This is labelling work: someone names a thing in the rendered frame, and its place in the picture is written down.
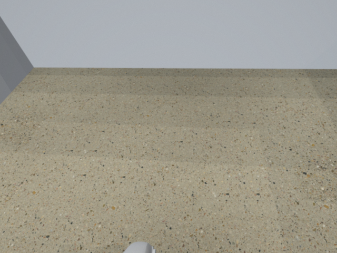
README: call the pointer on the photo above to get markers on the left robot thigh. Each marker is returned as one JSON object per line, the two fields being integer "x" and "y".
{"x": 140, "y": 247}

